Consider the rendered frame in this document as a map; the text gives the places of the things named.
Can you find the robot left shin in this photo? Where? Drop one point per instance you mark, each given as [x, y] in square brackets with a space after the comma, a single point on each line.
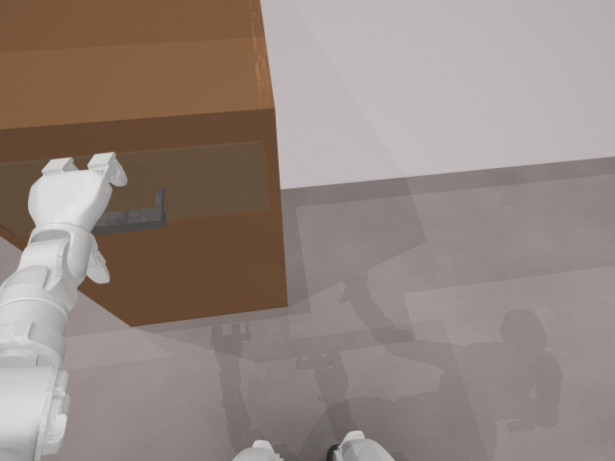
[262, 444]

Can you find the robot left upper arm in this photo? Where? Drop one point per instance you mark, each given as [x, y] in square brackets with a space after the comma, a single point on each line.
[33, 411]

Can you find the cabinet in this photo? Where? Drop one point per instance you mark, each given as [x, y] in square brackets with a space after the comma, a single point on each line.
[85, 77]

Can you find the handle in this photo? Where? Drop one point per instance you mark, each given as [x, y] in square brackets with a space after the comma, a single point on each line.
[133, 220]

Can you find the drawer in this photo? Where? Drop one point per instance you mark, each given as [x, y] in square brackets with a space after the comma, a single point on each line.
[197, 181]

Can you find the robot left forearm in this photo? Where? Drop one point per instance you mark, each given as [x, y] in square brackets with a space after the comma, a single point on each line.
[36, 299]

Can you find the robot shin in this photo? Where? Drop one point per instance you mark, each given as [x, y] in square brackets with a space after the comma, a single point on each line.
[352, 436]
[262, 444]

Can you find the robot left hand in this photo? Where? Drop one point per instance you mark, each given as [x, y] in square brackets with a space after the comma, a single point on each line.
[67, 195]

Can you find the robot right shin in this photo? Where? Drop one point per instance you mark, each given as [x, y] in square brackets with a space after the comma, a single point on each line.
[352, 436]

